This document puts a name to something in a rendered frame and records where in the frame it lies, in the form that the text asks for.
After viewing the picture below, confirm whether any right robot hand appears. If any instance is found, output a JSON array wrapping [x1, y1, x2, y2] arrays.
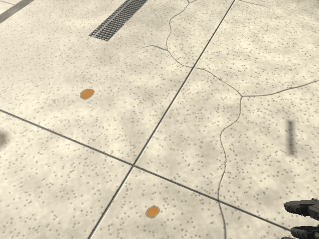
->
[[281, 198, 319, 239]]

